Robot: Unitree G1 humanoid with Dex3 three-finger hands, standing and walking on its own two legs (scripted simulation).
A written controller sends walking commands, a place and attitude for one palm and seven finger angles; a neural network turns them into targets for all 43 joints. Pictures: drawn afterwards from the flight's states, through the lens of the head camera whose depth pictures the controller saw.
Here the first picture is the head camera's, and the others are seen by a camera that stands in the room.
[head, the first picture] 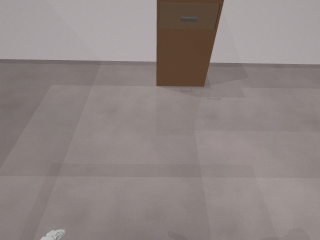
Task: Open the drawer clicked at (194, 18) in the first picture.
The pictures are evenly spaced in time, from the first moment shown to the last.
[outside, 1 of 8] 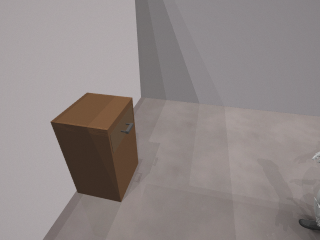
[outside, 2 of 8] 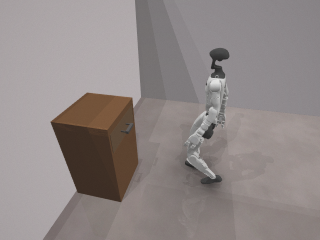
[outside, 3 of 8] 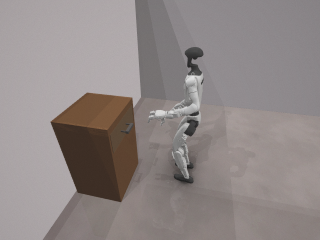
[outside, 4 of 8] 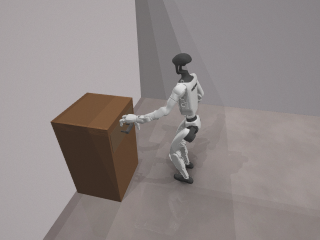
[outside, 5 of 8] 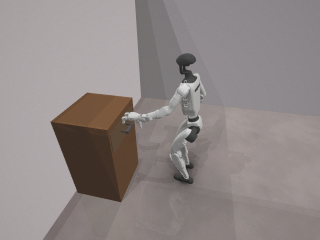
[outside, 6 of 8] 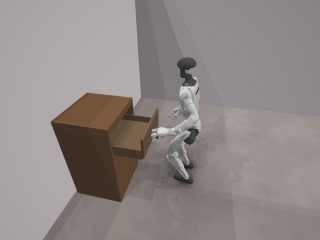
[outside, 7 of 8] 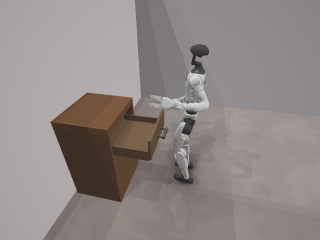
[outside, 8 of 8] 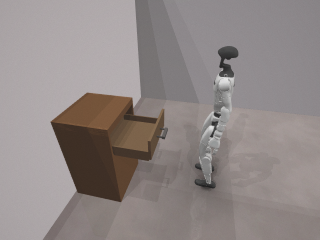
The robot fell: no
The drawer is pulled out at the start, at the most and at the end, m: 0.00 0.30 0.30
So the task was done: yes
